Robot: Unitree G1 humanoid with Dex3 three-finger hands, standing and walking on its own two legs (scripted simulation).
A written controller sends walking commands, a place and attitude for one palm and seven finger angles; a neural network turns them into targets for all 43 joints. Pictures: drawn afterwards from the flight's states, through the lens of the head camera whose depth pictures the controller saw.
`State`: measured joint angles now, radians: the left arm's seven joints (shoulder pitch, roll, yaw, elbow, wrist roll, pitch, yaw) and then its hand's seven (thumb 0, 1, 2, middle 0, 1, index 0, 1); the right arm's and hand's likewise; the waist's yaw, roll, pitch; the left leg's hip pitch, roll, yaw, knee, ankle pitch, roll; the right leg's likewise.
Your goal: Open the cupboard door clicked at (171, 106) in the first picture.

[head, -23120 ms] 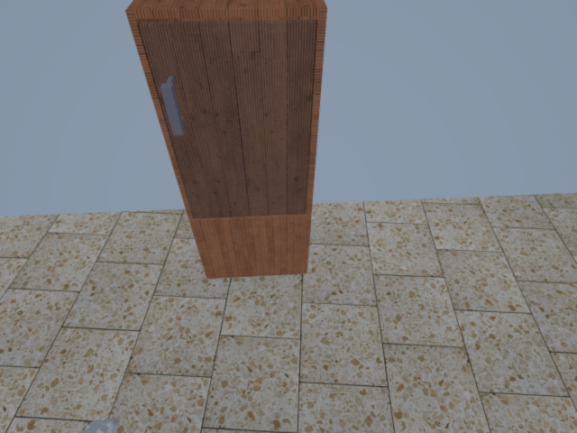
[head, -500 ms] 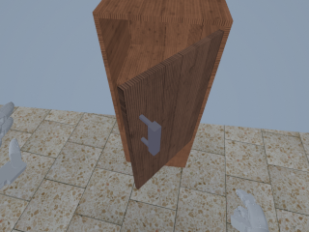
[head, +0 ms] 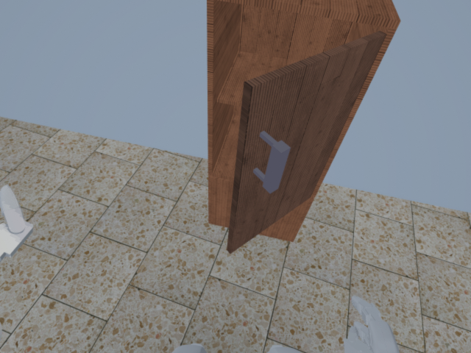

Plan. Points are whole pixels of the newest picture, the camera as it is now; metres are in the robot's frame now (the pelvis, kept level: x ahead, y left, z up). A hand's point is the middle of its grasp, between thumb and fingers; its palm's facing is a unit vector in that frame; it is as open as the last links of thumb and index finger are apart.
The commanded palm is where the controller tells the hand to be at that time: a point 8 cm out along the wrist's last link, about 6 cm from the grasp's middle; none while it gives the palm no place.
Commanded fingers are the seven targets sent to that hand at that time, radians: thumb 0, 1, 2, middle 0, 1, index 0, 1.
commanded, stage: step back with the hand held close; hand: left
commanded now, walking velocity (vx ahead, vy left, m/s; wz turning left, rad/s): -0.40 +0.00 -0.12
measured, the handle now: (268, 162) +0.46 -0.02 +0.06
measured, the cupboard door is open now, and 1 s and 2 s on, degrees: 50 50 50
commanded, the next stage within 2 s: stop stepping back and stand still in 0.08 s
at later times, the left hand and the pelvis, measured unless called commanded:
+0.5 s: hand (0, 325) +0.11 +0.24 +0.18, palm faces +0.38 -0.81 -0.46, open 7.4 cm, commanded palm +0.08 +0.27 +0.19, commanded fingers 0.00 0.90 0.90 -0.20 -0.30 -0.20 -0.30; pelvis -0.09 -0.02 +0.00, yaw -6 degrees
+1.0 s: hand out of the picture +0.05 +0.26 +0.17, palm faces +0.42 -0.81 -0.40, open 7.4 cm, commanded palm -0.01 +0.29 +0.19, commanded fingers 0.00 0.90 0.90 -0.20 -0.30 -0.20 -0.30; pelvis -0.17 +0.00 +0.01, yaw -5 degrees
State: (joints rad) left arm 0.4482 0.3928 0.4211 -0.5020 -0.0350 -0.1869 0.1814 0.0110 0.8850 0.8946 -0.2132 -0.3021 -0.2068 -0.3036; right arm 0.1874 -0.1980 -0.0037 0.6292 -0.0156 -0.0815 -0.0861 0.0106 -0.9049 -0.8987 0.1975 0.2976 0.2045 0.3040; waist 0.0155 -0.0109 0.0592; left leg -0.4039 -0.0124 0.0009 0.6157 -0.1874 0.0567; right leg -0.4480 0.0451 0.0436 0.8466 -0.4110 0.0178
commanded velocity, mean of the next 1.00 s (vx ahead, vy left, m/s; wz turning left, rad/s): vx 0.01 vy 0.03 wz -0.01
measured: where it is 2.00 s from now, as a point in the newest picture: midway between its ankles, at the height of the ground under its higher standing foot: outside the picture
